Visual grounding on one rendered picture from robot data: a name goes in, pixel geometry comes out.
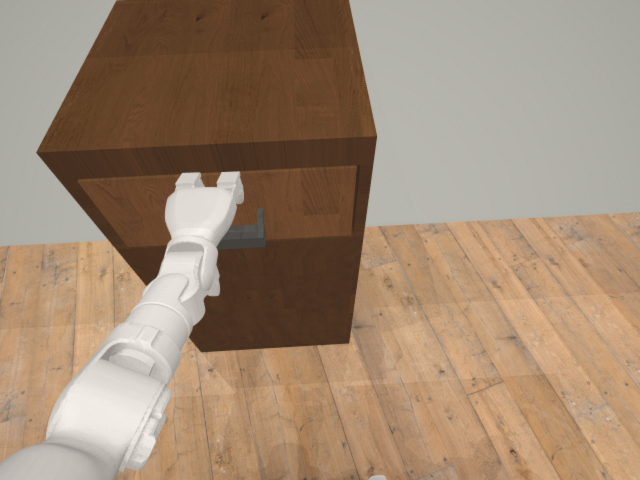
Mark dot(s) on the robot left hand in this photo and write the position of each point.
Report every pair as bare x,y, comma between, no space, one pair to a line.
206,212

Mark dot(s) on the left robot forearm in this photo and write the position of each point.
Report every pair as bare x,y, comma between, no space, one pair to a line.
153,335

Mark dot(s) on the handle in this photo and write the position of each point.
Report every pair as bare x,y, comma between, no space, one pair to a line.
245,236

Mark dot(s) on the robot left upper arm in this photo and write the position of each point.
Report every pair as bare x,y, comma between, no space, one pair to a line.
111,422

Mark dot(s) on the cabinet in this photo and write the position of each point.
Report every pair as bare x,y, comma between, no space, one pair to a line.
187,86

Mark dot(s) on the drawer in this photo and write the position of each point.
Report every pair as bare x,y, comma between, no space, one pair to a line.
297,203

